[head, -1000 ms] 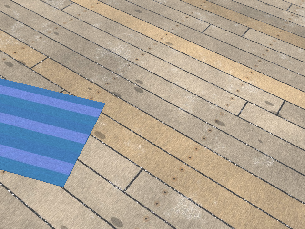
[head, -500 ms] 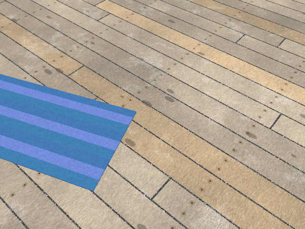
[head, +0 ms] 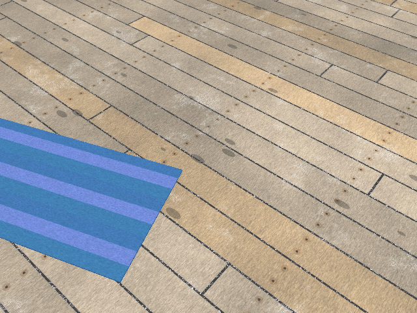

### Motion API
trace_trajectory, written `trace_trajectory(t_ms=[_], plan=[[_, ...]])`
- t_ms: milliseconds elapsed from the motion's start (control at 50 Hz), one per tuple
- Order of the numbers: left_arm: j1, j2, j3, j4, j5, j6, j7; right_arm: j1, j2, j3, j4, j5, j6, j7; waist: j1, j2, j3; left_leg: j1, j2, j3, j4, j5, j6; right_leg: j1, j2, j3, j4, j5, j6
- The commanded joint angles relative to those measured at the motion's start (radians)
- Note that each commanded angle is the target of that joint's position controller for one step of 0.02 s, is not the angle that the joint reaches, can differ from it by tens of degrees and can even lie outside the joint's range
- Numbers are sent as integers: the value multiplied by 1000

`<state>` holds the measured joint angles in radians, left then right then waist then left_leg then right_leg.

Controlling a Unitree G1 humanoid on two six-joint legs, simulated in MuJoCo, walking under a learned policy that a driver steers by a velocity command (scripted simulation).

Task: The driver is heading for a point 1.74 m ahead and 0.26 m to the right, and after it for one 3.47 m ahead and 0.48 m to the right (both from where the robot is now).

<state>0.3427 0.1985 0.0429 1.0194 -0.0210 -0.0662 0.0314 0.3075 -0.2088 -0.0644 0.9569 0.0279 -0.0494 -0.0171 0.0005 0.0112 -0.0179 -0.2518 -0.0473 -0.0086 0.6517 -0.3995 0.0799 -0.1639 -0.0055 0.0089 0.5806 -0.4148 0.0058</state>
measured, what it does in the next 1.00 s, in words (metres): climbs: right foot 0.11 m higher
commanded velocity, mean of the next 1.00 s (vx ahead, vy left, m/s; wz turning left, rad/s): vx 0.46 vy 0.00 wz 0.00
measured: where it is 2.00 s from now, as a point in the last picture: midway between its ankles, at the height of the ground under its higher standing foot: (210, 161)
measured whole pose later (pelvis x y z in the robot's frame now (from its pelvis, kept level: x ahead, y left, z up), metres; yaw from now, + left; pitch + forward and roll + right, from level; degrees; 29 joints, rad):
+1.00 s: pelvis +0.48 +0.00 +0.12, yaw +0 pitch +4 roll -1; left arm 0.43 0.23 0.02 1.00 -0.01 -0.08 0.00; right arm 0.05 -0.22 0.00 0.78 0.02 -0.08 0.04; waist 0.10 0.03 -0.03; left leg -0.61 0.07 0.02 0.56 0.00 0.03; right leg 0.03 0.03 -0.07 0.22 -0.31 -0.02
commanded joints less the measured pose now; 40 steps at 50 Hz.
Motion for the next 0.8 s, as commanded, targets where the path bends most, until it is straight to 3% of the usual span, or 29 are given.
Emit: trace_trajectory(t_ms=[20, 60, 80, 100, 120, 140, 160, 180, 200, 280, 320, 340, 360, 400, 420, 440, 460, 480, 500, 520, 540, 560, 580, 600, 620, 660, 680, 740, 800], plan=[[38, 178, 41, -27, -7, -14, -5, -65, -69, -11, -74, 2, -47, 11, -3, -172, 145, -217, 22, 36, 9, 41, 13, 56, -290, 405, -284, 111, -241], [-114, 165, 34, -82, -7, -13, -11, 88, -93, -28, -17, 6, -49, 17, -107, -100, 102, 73, 22, 2, -186, 202, 36, -71, -165, 200, -130, 413, -166], [-182, 141, 28, -118, -6, -28, -11, 234, -192, -64, 30, -2, -49, 20, -161, 72, 35, 306, 116, -195, -245, 491, 72, -215, -23, 29, 199, 595, -93], [-120, 88, 18, -99, 0, -42, -14, 372, -248, -80, 70, -12, -31, 17, -173, 324, -55, 589, 325, -486, -333, 735, 198, -531, 79, -67, 590, 142, -16], [-116, 97, 20, -86, -13, -50, -24, 369, -134, -39, 74, -34, -28, 23, -152, 197, -20, 573, 412, -596, -349, 741, 261, -666, 68, 34, 871, -156, -28], [-161, 76, 16, -103, -42, -51, -35, 320, -97, -20, 64, -49, -29, 22, -123, 84, 44, 565, 416, -513, -334, 697, 263, -814, 42, 95, 1054, -161, -61], [-194, 37, 3, -124, -51, -46, -43, 301, -69, -3, 74, -43, -25, 25, -105, 33, 97, 562, 391, -410, -336, 661, 241, -960, 15, 72, 1172, -143, -74], [-218, 14, -3, -142, -39, -42, -47, 296, -32, 17, 90, -38, -15, 31, -91, 8, 104, 561, 357, -332, -329, 627, 202, -1055, -13, 44, 1255, -121, -88], [-210, -21, -14, -156, -36, -35, -52, 299, -2, 36, 107, -41, 0, 34, -70, 42, 106, 513, 335, -294, -337, 566, 185, -1107, -29, 5, 1397, -150, -87], [-262, -93, -77, -277, -34, -14, -77, 241, 10, 78, 116, -48, 27, 18, -9, 45, 209, 160, 290, -213, -441, 278, 149, -1242, -61, -41, 1594, -132, -50], [-424, -84, -113, -420, 5, -30, -74, 178, -9, 87, 93, -35, 22, -9, 10, 6, 238, -78, 214, -125, -520, 231, 92, -1123, -96, -93, 1240, 34, -31], [-464, -50, -118, -464, 32, -39, -67, 156, -40, 81, 62, -31, 11, -24, 13, -54, 175, -221, 209, -94, -632, 305, 91, -843, -114, -113, 950, 196, -25], [-492, -37, -114, -476, 47, -42, -54, 190, -83, 66, 65, -19, -5, -31, -7, -33, 103, -242, 219, -86, -720, 386, 106, -630, -92, -148, 827, 296, -24], [-441, 17, -89, -474, 23, -52, -37, 214, -156, 54, 84, 8, -30, -24, 48, 111, 17, -38, 209, -10, -629, 1066, 105, -408, -8, -219, 636, 241, -59], [-423, 55, -70, -475, 12, -53, -42, 281, -165, 54, 100, -1, -28, -19, 66, 195, -43, 154, 223, 1, -500, 1467, 96, -395, 52, -259, 569, 141, -82], [-363, 95, -45, -469, -7, -47, -44, 316, -168, 53, 114, -29, -16, -18, 113, 286, -97, 308, 264, -31, -366, 1795, 82, -358, 100, -260, 481, 73, -107], [-235, 129, -24, -437, -21, -33, -49, 277, -173, 50, 115, -47, 2, -16, 201, 331, -142, 405, 285, -28, -179, 1928, 59, -275, 98, -195, 341, 108, -148], [-74, 183, -1, -382, -6, -20, -59, 215, -174, 43, 78, -55, 2, -21, 259, 295, -226, 301, 269, -52, 51, 1800, 44, -60, 19, 11, 301, 145, -201], [73, 265, 24, -306, 42, -12, -65, 293, -35, 60, 55, -45, -17, -7, 197, -161, -381, -82, 55, -65, 463, 910, 5, 288, -248, 557, 44, 76, -376], [161, 240, 18, -258, 63, 10, -49, 256, -50, 51, 67, -60, -55, 41, 214, -303, -475, -187, -100, -218, 784, 140, 1, 324, -332, 981, -257, 83, -416], [40, 149, -6, -243, 48, 0, -49, 195, -61, 26, 13, -21, -71, 69, 130, -199, -261, -355, -70, -267, 980, 83, 11, 149, -345, 895, -287, -29, -367], [-33, 73, -26, -216, 23, -9, -62, 68, -28, 42, -52, -6, -64, 74, 81, -85, -76, -439, -16, -171, 1054, 70, 34, -43, -320, 717, -267, -127, -306], [-84, 8, -42, -180, 36, -24, -74, -34, 3, 51, -116, -4, -53, 65, 33, 13, 41, -481, 40, -126, 1053, 107, 65, -231, -282, 519, -262, -122, -256], [-143, -23, -48, -166, 52, -41, -82, -18, -17, 46, -134, -6, -36, 50, -30, 25, 45, -419, 92, -136, 985, 174, 89, -324, -224, 357, -286, -32, -205], [-163, -54, -53, -139, 58, -48, -90, 43, 3, 56, -134, -1, -17, 42, -67, -39, 42, -416, 96, -141, 1024, 174, 98, -353, -205, 285, -295, 5, -202], [-124, -28, -45, -85, 31, -55, -93, 49, 10, 69, -153, -2, -5, 26, -89, -51, 59, -503, 103, -159, 946, 225, 104, -312, -163, 166, -338, 101, -185], [-109, 2, -41, -73, 32, -56, -90, 37, 7, 73, -167, -5, -3, 22, -99, -58, 67, -543, 107, -159, 895, 249, 93, -313, -162, 142, -363, 119, -186], [-84, 84, -30, -81, 30, -64, -64, -57, -76, 57, -199, -44, -10, 20, -73, -52, 21, -518, 143, -44, 600, 403, -7, -260, -134, 61, -437, 272, -222], [11, 129, -20, -61, 19, -66, -36, -189, -81, 54, -224, -30, -28, 20, 1, -47, 5, -546, 174, -14, 352, 516, -53, -98, -157, 56, -451, 372, -217]])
